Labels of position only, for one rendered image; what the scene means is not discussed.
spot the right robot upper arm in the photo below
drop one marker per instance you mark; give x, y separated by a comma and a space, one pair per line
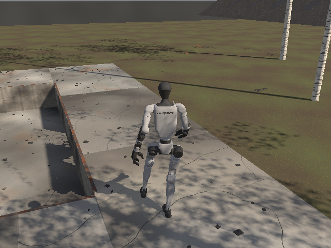
183, 116

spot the left robot forearm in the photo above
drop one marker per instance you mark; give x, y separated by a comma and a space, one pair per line
139, 141

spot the robot left hand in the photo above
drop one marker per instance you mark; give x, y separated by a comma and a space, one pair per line
134, 157

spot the robot right shin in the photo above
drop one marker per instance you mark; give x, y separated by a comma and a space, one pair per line
170, 189

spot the robot right hand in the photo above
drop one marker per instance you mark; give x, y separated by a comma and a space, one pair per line
180, 132

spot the right robot forearm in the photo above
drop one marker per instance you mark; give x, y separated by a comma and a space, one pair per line
185, 131

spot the robot torso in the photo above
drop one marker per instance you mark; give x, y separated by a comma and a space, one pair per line
165, 119

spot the left robot upper arm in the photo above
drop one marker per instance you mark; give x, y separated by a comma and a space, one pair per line
146, 118

